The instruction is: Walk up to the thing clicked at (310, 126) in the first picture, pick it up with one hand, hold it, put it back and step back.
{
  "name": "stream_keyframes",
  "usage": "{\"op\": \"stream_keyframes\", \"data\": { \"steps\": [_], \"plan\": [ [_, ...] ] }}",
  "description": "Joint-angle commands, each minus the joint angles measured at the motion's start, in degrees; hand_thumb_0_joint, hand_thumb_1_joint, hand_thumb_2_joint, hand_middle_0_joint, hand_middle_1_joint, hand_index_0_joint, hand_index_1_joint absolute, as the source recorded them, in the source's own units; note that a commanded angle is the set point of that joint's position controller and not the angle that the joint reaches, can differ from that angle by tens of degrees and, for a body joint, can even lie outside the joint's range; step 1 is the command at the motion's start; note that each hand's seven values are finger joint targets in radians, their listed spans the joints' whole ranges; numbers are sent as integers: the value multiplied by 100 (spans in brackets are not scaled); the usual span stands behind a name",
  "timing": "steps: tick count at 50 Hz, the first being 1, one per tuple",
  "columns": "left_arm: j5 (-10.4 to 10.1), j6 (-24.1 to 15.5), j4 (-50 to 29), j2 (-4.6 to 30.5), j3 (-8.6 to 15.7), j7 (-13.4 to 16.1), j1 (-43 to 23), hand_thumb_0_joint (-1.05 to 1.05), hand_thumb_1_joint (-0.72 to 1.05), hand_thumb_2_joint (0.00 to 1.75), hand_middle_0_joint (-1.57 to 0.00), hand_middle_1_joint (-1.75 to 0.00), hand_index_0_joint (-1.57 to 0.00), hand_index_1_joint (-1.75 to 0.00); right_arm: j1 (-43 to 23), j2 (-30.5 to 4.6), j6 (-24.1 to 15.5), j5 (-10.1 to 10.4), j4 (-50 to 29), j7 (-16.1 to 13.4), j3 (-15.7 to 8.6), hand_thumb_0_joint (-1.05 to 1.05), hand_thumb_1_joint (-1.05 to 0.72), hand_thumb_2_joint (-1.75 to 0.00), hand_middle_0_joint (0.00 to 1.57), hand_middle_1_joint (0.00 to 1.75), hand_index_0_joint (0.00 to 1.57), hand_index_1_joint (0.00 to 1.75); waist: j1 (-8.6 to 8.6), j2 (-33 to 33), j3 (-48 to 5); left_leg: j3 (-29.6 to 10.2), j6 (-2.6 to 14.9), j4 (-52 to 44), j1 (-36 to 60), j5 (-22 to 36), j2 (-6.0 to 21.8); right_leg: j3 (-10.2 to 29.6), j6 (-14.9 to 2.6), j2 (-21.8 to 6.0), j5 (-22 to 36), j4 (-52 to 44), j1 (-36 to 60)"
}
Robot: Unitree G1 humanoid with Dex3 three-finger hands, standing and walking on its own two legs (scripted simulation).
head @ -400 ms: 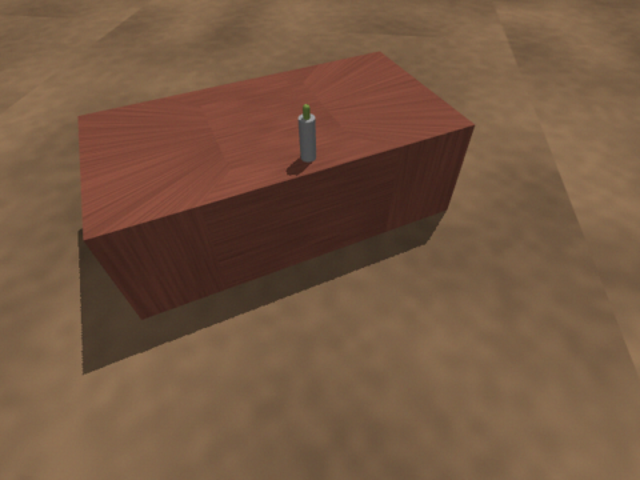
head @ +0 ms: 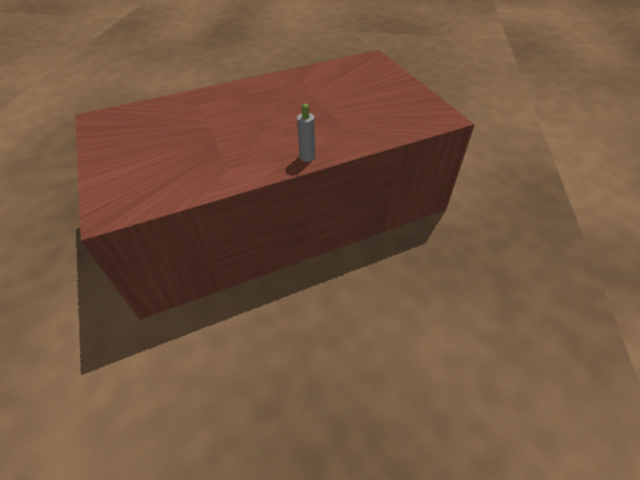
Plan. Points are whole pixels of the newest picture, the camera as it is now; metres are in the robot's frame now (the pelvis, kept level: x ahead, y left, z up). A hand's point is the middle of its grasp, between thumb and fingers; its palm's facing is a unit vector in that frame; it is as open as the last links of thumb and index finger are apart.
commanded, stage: stand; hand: right
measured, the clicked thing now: (306, 132) +1.12 +0.06 -0.23
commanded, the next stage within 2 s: walk up in 0.72 s
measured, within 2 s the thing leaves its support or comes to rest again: neither
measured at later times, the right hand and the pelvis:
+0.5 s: hand out of the picture +0.07 -0.25 -0.16, palm faces -0.04 +0.94 -0.33, open 7.4 cm; pelvis +0.00 +0.00 +0.00, yaw +0 degrees
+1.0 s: hand (502, 468) +0.16 -0.23 -0.14, palm faces -0.18 +0.89 -0.41, open 7.4 cm; pelvis +0.06 +0.05 -0.02, yaw +9 degrees
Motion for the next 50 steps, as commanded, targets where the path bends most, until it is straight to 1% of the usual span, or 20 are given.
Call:
{"op": "stream_keyframes", "data": {
  "steps": [1, 4, 7, 12, 15, 22, 35, 36, 37, 38, 39, 40, 41, 42, 43, 45, 46, 48, 49, 50],
  "plan": [
    [4, -153, -350, 1249, 217, 96, -244, 0, 90, 90, -20, -30, -20, -30, -230, -1179, -115, 20, -353, -93, -243, 0, -90, -90, 20, 30, 20, 30, 35, -40, -491, -481, 233, -205, 88, 896, 613, 604, -99, -778, 961, -287, 154],
    [0, -146, -335, 1249, 221, 101, -242, 0, 90, 90, -20, -30, -20, -30, -214, -1163, -115, 26, -347, -99, -234, 0, -90, -90, 20, 30, 20, 30, 22, -13, -463, -480, 239, -233, 50, 888, 614, 603, -99, -779, 986, -296, 182],
    [-4, -137, -315, 1234, 221, 105, -243, 0, 90, 90, -20, -30, -20, -30, -186, -1185, -107, 20, -318, -97, -244, 0, -90, -90, 20, 30, 20, 30, 29, -61, -364, -502, 238, -283, 34, 727, 612, 593, -91, -758, 732, -343, 102],
    [-5, -134, -317, 1253, 226, 97, -230, 0, 90, 90, -20, -30, -20, -30, -187, -1184, -108, 15, -319, -93, -253, 0, -90, -90, 20, 30, 20, 30, 34, -75, -342, -494, 236, -314, 12, 607, 609, 616, -106, -767, 584, -380, 107],
    [0, -127, -327, 1234, 223, 90, -223, 0, 90, 90, -20, -30, -20, -30, -177, -1201, -115, 14, -310, -92, -247, 0, -90, -90, 20, 30, 20, 30, 35, 43, -335, -497, 235, -350, -28, 575, 606, 624, -103, -768, 598, -380, 132],
    [10, -124, -301, 1257, 237, 97, -191, 0, 90, 90, -20, -30, -20, -30, -196, -1190, -104, 25, -335, -93, -265, 0, -90, -90, 20, 30, 20, 30, 36, -106, -379, -512, 246, -321, 76, 612, 607, 590, -106, -757, 528, -366, 94],
    [-1, -134, -308, 1271, 235, 111, -159, 0, 90, 90, -20, -30, -20, -30, -187, -1190, -109, 36, -344, -111, -256, 0, -90, -90, 20, 30, 20, 30, 23, -67, -561, -484, 247, -211, 261, 1295, 632, 567, -94, -798, 1332, -246, 296],
    [60, -234, -668, 1864, 687, -24, 263, 0, 90, 90, -20, -30, -20, -30, 117, -1596, -134, -40, -720, 35, -601, 0, -90, -90, 20, 30, 20, 30, 285, -206, -913, -628, 685, 467, -587, -1011, 286, 193, -220, -488, -1352, 340, 1084],
    [132, -229, -552, 1899, 766, -61, 604, 0, 90, 90, -20, -30, -20, -30, -107, -1523, -100, -84, -823, 110, -606, 0, -90, -90, 20, 30, 20, 30, 512, -332, -444, -519, 631, 718, -1949, -2269, 148, 748, -486, -807, -2784, 55, 1444],
    [187, -250, -596, 2092, 892, -75, 929, 0, 90, 90, -20, -30, -20, -30, -597, -1385, -67, -112, -1100, 161, -592, 0, -90, -90, 20, 30, 20, 30, 763, -907, 14, 3, 509, 1700, -3079, -1994, -78, 1700, -879, -1625, -3611, -689, 1592],
    [229, -279, -828, 2204, 962, -72, 853, 0, 90, 90, -20, -30, -20, -30, -827, -1302, -51, -192, -1344, 190, -597, 0, -90, -90, 20, 30, 20, 30, 869, -1237, 394, 96, 396, 2914, -3621, -1711, 148, 2503, -1364, -2614, -3770, -1397, 1121],
    [220, -319, -1055, 2044, 927, -96, 593, 0, 90, 90, -20, -30, -20, -30, -740, -1350, -58, -226, -1405, 223, -647, 0, -90, -90, 20, 30, 20, 30, 756, -713, 700, -109, 265, 3168, -3644, -1519, 450, 2545, -1524, -2805, -3361, -1449, 694],
    [206, -343, -1178, 1875, 893, -105, 378, 0, 90, 90, -20, -30, -20, -30, -465, -1446, -82, -196, -1352, 274, -710, 0, -90, -90, 20, 30, 20, 30, 539, -374, 703, -275, 227, 3211, -3436, -1364, 622, 2219, -1482, -2608, -2922, -1415, 497],
    [196, -371, -1244, 1853, 891, -104, 229, 0, 90, 90, -20, -30, -20, -30, -48, -1459, -88, -166, -1321, 320, -765, 0, -90, -90, 20, 30, 20, 30, 340, -408, 614, -286, 156, 3126, -3135, -1242, 728, 1672, -1333, -2351, -2747, -1371, 397],
    [225, -387, -1357, 1921, 909, -126, 93, 0, 90, 90, -20, -30, -20, -30, 193, -1448, -105, -137, -1319, 371, -794, 0, -90, -90, 20, 30, 20, 30, 220, -688, 488, -208, 135, 2871, -2914, -1238, 763, 1284, -1278, -2192, -2545, -1330, 412],
    [264, -405, -1577, 1953, 921, -196, -92, 0, 90, 90, -20, -30, -20, -30, 377, -1365, -131, -133, -1373, 456, -834, 0, -90, -90, 20, 30, 20, 30, 109, -854, 302, 0, 123, 2277, -1962, -969, 755, 496, -1076, -1885, -1947, -1048, -103],
    [259, -392, -1631, 1950, 909, -225, -91, 0, 90, 90, -20, -30, -20, -30, 457, -1344, -131, -138, -1400, 477, -869, 0, -90, -90, 20, 30, 20, 30, 85, -888, 263, 196, 109, 2054, -1479, -695, 634, 157, -939, -1691, -1949, -884, -482],
    [229, -339, -1671, 1937, 920, -276, -27, 0, 90, 90, -20, -30, -20, -30, 806, -1264, -161, -127, -1371, 483, -922, 0, -90, -90, 20, 30, 20, 30, -27, -768, 155, 681, 86, 1600, -736, -31, 319, -320, -815, -1383, -1988, -254, -825],
    [222, -315, -1711, 1892, 900, -288, -47, 0, 90, 90, -20, -30, -20, -30, 1147, -1290, -177, -142, -1288, 442, -968, 0, -90, -90, 20, 30, 20, 30, -187, -600, 49, 965, 87, 1540, -198, 157, 161, -445, -788, -1350, -2142, 154, -1142],
    [256, -269, -1763, 1725, 846, -294, 28, 0, 90, 90, -20, -30, -20, -30, 1586, -1480, -197, -158, -1153, 379, -1058, 0, -90, -90, 20, 30, 20, 30, -383, -105, -164, 923, 175, 1657, 533, -225, 13, -518, -733, -1272, -1972, 986, -1595]
  ]
}}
